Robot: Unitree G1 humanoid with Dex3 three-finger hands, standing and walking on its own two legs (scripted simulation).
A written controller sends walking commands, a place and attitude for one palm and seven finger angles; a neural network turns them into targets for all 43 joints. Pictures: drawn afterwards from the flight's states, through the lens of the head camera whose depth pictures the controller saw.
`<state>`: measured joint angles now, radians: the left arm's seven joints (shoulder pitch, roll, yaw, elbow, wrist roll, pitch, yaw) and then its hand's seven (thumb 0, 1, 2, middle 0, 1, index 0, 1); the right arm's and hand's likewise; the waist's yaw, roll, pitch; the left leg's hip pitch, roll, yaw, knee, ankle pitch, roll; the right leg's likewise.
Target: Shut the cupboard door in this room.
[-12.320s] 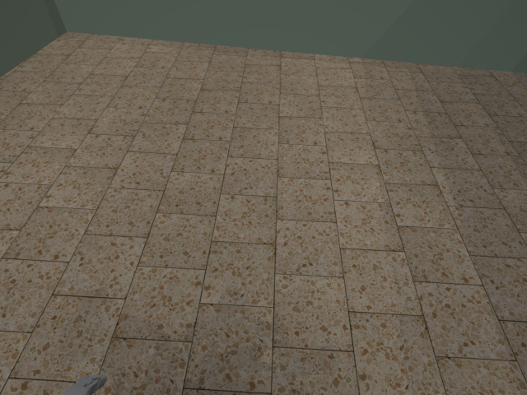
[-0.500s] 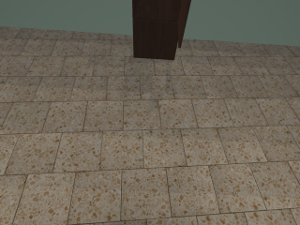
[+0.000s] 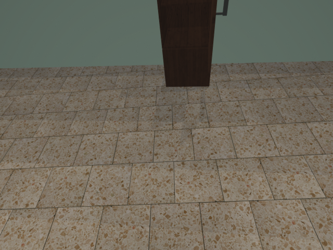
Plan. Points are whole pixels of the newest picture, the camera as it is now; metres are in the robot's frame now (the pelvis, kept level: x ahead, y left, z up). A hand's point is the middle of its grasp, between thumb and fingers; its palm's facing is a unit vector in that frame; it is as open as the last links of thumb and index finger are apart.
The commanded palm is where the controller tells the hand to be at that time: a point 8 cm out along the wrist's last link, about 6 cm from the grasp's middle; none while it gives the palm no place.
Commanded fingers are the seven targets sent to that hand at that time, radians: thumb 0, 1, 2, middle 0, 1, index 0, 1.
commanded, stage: stand and wait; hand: left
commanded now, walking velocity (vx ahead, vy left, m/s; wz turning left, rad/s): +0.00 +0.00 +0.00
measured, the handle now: (222, 1) +1.31 -0.26 +0.09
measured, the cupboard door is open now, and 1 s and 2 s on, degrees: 87 87 87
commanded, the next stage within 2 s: turn or walk to find it in 0.10 s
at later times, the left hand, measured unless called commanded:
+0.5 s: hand out of the picture -0.07 +0.20 -0.18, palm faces +0.16 -0.97 -0.19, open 7.4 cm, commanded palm none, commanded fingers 0.00 0.90 0.90 -0.20 -0.30 -0.20 -0.30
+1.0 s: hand out of the picture +0.06 +0.17 -0.15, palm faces +0.21 -0.94 -0.26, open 7.2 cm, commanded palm none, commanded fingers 0.00 0.90 0.90 -0.20 -0.30 -0.20 -0.30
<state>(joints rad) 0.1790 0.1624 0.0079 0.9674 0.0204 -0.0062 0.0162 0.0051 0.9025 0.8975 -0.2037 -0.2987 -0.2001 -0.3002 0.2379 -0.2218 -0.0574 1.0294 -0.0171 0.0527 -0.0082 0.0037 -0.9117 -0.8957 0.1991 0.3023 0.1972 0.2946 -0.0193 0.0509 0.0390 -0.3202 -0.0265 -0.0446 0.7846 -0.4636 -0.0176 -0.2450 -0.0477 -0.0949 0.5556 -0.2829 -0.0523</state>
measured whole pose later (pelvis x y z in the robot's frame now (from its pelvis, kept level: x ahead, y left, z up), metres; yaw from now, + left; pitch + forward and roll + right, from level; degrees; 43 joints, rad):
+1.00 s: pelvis +0.02 -0.03 +0.00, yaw +11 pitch +0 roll +2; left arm 0.18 0.15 0.04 1.01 0.02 -0.02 0.03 0.00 0.93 0.90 -0.21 -0.30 -0.20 -0.30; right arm 0.29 -0.19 -0.06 1.09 -0.02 0.04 0.00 0.00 -0.91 -0.90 0.20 0.30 0.20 0.29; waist -0.01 0.03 0.07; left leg -0.43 0.04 0.03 1.07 -0.42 -0.04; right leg -0.26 -0.10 -0.21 0.50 -0.23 -0.03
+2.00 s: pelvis +0.05 -0.01 +0.00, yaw +24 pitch +0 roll +0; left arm 0.23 0.15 0.01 1.10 0.02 -0.01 0.03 0.01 0.92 0.90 -0.21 -0.30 -0.20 -0.30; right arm 0.23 -0.19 -0.03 1.12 -0.01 0.02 -0.02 0.00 -0.91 -0.90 0.20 0.30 0.19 0.29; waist 0.00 0.03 0.06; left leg -0.21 0.05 0.03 0.53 -0.27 -0.04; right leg -0.21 -0.04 -0.16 0.52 -0.31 -0.03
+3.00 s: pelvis +0.03 -0.01 +0.00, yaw +30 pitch -1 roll +1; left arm 0.21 0.17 0.01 1.09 0.01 -0.01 0.03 0.00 0.91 0.90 -0.20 -0.30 -0.20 -0.30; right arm 0.25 -0.17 -0.02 1.11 -0.01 0.00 -0.03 0.01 -0.92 -0.90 0.20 0.30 0.20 0.29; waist 0.00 0.03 0.03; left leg -0.23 -0.02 -0.05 0.47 -0.23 -0.01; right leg -0.17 -0.04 -0.08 0.49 -0.30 -0.01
